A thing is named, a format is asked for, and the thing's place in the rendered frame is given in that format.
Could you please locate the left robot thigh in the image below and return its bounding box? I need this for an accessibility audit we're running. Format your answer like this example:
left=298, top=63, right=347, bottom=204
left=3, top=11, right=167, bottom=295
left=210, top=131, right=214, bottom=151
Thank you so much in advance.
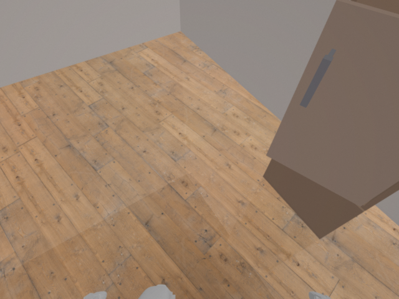
left=138, top=286, right=175, bottom=299

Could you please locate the handle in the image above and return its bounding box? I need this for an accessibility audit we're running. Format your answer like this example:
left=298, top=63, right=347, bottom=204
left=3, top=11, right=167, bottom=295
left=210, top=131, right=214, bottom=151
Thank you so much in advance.
left=300, top=49, right=336, bottom=108

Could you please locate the cupboard door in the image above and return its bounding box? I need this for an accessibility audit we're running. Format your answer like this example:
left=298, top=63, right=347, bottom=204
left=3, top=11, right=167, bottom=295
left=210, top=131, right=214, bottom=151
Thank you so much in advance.
left=266, top=0, right=399, bottom=206

